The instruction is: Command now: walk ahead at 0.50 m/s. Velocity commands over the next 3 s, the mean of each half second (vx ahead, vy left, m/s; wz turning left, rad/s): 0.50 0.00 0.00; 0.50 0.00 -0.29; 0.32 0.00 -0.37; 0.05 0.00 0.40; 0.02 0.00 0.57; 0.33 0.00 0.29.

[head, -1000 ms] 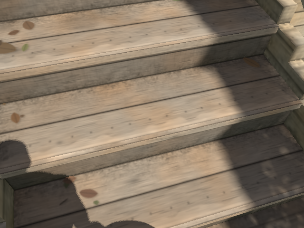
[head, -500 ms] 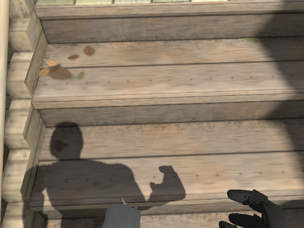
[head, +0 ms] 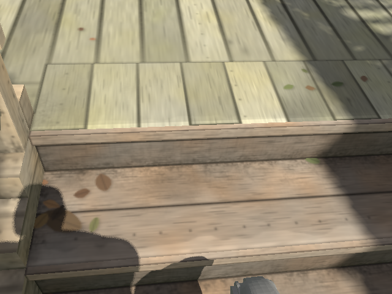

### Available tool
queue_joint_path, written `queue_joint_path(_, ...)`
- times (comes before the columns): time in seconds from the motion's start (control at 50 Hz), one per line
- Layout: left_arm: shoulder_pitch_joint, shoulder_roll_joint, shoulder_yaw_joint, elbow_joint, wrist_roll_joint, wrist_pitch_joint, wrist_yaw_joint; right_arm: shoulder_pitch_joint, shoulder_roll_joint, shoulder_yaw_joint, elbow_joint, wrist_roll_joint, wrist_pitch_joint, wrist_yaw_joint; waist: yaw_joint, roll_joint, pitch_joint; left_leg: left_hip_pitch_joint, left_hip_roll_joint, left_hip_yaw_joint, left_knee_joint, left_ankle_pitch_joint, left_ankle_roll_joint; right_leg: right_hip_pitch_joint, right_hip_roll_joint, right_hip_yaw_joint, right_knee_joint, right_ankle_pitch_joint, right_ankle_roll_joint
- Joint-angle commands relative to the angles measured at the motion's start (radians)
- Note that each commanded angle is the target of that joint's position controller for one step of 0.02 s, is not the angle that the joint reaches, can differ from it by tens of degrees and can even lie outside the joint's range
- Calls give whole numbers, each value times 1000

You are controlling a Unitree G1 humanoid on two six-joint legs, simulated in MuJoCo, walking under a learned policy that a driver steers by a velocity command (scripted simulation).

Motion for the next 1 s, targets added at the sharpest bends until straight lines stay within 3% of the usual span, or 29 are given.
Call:
queue_joint_path(0.02,-208,1,-9,-159,17,-7,13,-19,-137,-22,-61,-5,-35,-17,34,125,167,140,267,-281,-340,190,101,-362,-41,-27,191,-152,-28)
queue_joint_path(0.1,-453,-7,-43,-291,27,-26,8,146,-69,-13,-9,-27,-14,-70,-60,159,148,276,197,-202,-484,324,87,-306,-164,-192,-267,-244,-33)
queue_joint_path(0.12,-453,-29,-58,-285,15,-20,-17,159,-72,-15,-30,10,-1,-87,-77,131,105,248,216,-184,-627,434,108,-105,-175,-225,-472,-228,-48)
queue_joint_path(0.14,-446,-47,-65,-283,2,-16,-35,161,-75,-16,-24,8,1,-92,-92,195,84,261,238,-162,-675,543,136,46,-183,-263,-659,-205,-68)
queue_joint_path(0.16,-260,-48,-53,-202,-26,-17,-34,25,-91,-10,-88,3,-6,-82,2,220,8,181,200,-25,-529,1230,126,363,-97,-331,-741,-218,-104)
queue_joint_path(0.2,65,59,1,-116,-23,-11,5,32,-245,-52,-130,35,-38,-68,131,209,-267,222,275,-85,-177,1909,117,789,24,-338,-835,-208,-123)
queue_joint_path(0.22,244,140,36,-79,10,-14,14,-85,-271,-63,-158,55,-62,-33,262,232,-349,199,262,-68,67,1870,83,981,1,-209,-1012,-115,-138)
queue_joint_path(0.24,348,254,75,-10,29,-29,26,-101,-207,-51,-216,64,-78,0,267,21,-385,-156,83,-71,503,1405,25,1189,-217,204,-1247,-323,-258)
queue_joint_path(0.26,301,314,98,-4,12,-16,37,-156,-173,-67,-238,3,-79,29,235,-208,-437,-314,-154,-158,1000,330,5,1175,-372,707,-1654,-367,-329)
queue_joint_path(0.28,153,275,96,-20,8,-19,24,-183,-36,-48,-299,-40,-74,32,151,-111,-387,-464,-96,-356,1301,350,31,1116,-389,736,-1674,-459,-286)
queue_joint_path(0.32,150,162,71,105,-25,-47,17,-248,34,-20,-372,-69,-41,6,34,89,-125,-618,-17,-256,1358,435,54,886,-360,519,-1637,-576,-172)
queue_joint_path(0.36,183,42,36,195,2,-85,9,-229,90,9,-387,-53,-7,-5,-25,83,6,-749,-25,-280,1522,377,74,780,-311,333,-1618,-355,-137)
queue_joint_path(0.4,265,12,32,276,-16,-120,-4,-221,171,42,-390,-30,20,-19,-55,53,87,-897,-30,-303,1572,336,84,748,-267,166,-1608,-142,-98)
queue_joint_path(0.44,215,39,29,286,-29,-151,-10,-265,147,43,-389,-25,40,-29,-86,84,128,-902,-13,-247,1402,386,62,659,-227,26,-1656,-89,-66)
queue_joint_path(0.48,274,104,35,302,-5,-175,-18,-364,158,55,-407,-15,46,-50,-52,50,90,-938,-60,-148,1528,396,48,664,-213,-7,-1705,-2,-85)
queue_joint_path(0.52,336,170,54,332,-16,-193,-34,-497,179,75,-476,-20,50,-75,-23,-5,105,-1206,-41,-167,1752,196,73,852,-267,72,-1779,-100,-107)
queue_joint_path(0.56,349,156,56,341,-26,-178,-20,-595,132,75,-536,-45,49,-77,-24,38,122,-1260,22,-175,1660,120,84,931,-267,63,-1812,-178,-86)
queue_joint_path(0.62,461,102,48,356,-17,-156,29,-742,137,93,-597,-44,49,-41,50,60,86,-1184,108,-20,1343,170,53,986,-205,64,-1876,-151,-95)
queue_joint_path(0.66,511,144,68,339,-15,-129,67,-784,173,118,-608,-45,56,-20,97,19,3,-860,129,35,973,91,53,1037,-231,50,-2058,157,-152)
queue_joint_path(0.7,432,186,69,283,-29,-124,67,-627,172,109,-506,34,58,-19,26,7,-124,-396,-7,139,711,-83,86,1022,-230,-67,-1900,1103,-162)
queue_joint_path(0.72,462,246,83,273,-18,-134,56,-455,105,76,-453,55,58,-29,-27,-59,-232,-282,-67,130,648,-150,95,1149,-256,-65,-1712,1523,-163)
queue_joint_path(0.74,413,273,94,267,-40,-153,19,-280,-28,33,-417,46,49,-29,-126,-124,-326,-154,-59,56,464,-65,123,1236,-270,-56,-1487,1605,-143)
queue_joint_path(0.76,369,268,103,240,-50,-176,-8,-173,-134,-11,-390,-3,38,-34,-170,-87,-403,-30,60,-214,310,-201,160,1152,-218,-51,-1206,1352,-106)
queue_joint_path(0.78,384,121,87,147,-50,-177,-48,-150,-231,-48,-351,-29,46,-49,-127,260,-399,176,359,-864,-107,-344,268,709,-20,-59,-807,595,-33)
queue_joint_path(0.8,293,118,100,122,12,-169,-58,-216,-230,-57,-348,-14,64,-62,-113,288,-384,141,395,-1187,-382,-389,311,533,61,20,-342,135,-10)
queue_joint_path(0.84,211,13,68,21,41,-140,-42,-391,-68,-33,-275,-14,36,-38,8,28,-98,-95,407,-825,-202,-482,232,296,-40,-5,-50,202,-31)
queue_joint_path(0.9,109,-53,28,-71,8,-56,13,-236,60,7,-76,-37,-52,0,59,41,113,-209,324,-369,-175,-91,89,92,-56,53,64,42,-73)
queue_joint_path(0.94,134,-55,17,-90,6,-11,26,-187,41,-2,-24,-24,-79,18,112,97,124,-159,309,-217,-223,32,35,12,-80,72,26,27,-73)
queue_joint_path(1.0,72,58,48,-116,-4,17,8,-326,-73,-18,-96,-30,-78,4,158,61,150,-322,283,-24,-345,54,32,155,-63,6,-254,173,-9)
